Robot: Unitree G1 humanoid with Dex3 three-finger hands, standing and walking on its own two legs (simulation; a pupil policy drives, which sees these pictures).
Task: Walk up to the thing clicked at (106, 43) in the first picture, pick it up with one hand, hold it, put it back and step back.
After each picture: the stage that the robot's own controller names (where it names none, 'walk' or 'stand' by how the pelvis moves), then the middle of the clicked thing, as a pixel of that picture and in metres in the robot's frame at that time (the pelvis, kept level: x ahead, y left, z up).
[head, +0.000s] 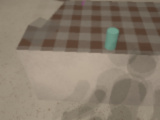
stand; (111, 39) +0.74 -0.16 -0.10
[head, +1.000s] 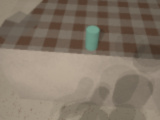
rise first; (92, 38) +0.67 -0.02 -0.07
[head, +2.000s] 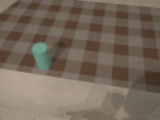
stand; (42, 56) +0.52 +0.22 -0.07
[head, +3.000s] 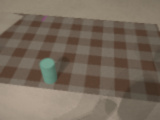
stand; (48, 71) +0.51 +0.18 -0.10
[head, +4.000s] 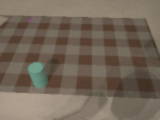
stand; (38, 75) +0.48 +0.21 -0.10
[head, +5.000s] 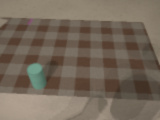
stand; (37, 76) +0.49 +0.22 -0.11
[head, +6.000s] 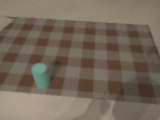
stand; (41, 76) +0.49 +0.20 -0.11
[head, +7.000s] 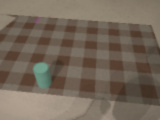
stand; (42, 75) +0.49 +0.19 -0.11
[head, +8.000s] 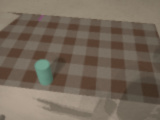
rise first; (44, 72) +0.50 +0.20 -0.10
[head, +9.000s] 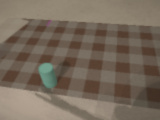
go down; (48, 75) +0.50 +0.21 -0.10
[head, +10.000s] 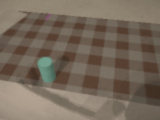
go down; (47, 70) +0.52 +0.20 -0.10
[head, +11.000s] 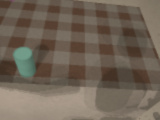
go down; (25, 62) +0.49 +0.19 -0.05
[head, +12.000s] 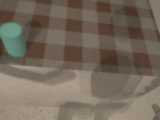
close in; (14, 41) +0.51 +0.20 -0.02
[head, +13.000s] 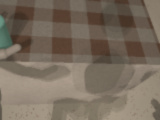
close; out of the picture +0.52 +0.21 +0.01
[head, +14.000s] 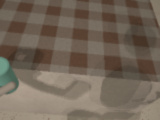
lift; (3, 76) +0.37 +0.24 +0.02
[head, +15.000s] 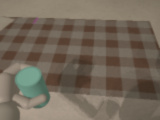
lift; (34, 88) +0.30 +0.15 +0.11
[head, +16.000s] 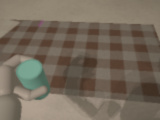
hold; (35, 80) +0.31 +0.16 +0.13
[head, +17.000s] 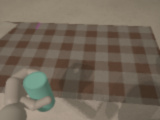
hold; (40, 92) +0.30 +0.15 +0.08
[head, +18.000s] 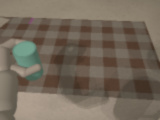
crouch; (29, 61) +0.39 +0.17 +0.12
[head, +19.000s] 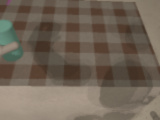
lower; (7, 41) +0.48 +0.21 +0.10
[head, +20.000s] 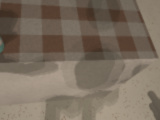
lower; out of the picture +0.51 +0.20 +0.01
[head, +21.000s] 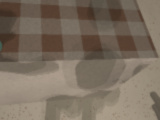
lower; out of the picture +0.51 +0.21 +0.01
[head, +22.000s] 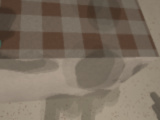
lower; out of the picture +0.52 +0.21 +0.02
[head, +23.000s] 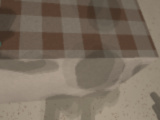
lower; out of the picture +0.52 +0.21 +0.02
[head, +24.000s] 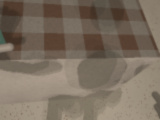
open; out of the picture +0.52 +0.20 +0.02
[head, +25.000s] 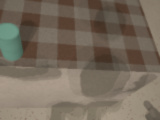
sink last; (10, 43) +0.50 +0.19 -0.01
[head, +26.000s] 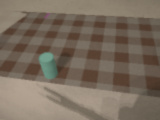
stand; (48, 66) +0.52 +0.20 -0.05
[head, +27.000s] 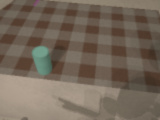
stand; (42, 61) +0.50 +0.19 -0.04
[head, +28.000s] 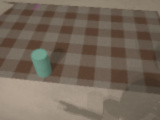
stand; (41, 63) +0.50 +0.20 -0.04
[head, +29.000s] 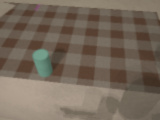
stand; (43, 63) +0.51 +0.19 -0.05
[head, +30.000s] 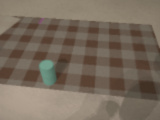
walk; (48, 72) +0.52 +0.18 -0.10
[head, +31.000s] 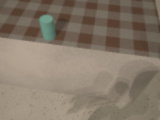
walk; (48, 28) +0.70 +0.18 -0.08
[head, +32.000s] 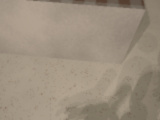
walk; out of the picture +1.02 +0.24 -0.08
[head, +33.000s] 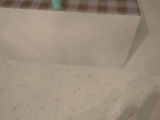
stand; out of the picture +1.13 +0.21 -0.09
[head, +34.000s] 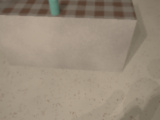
stand; (54, 6) +1.13 +0.22 -0.10
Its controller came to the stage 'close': yes
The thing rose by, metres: 0.23
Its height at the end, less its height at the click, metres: +0.00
